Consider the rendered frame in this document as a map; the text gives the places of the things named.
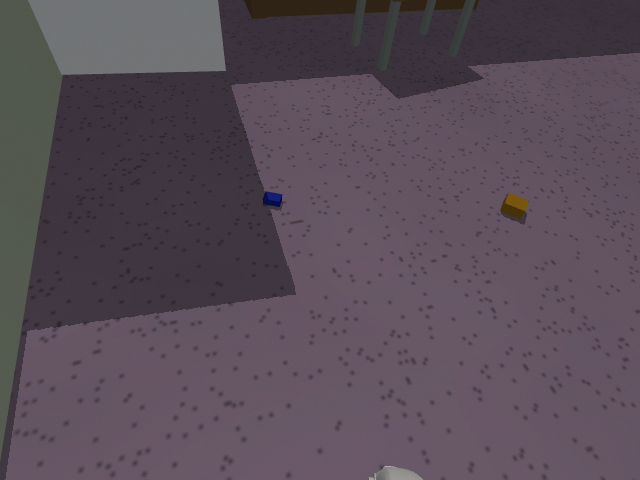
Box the sofa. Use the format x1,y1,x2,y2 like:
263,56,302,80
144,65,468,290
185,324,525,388
244,0,479,19

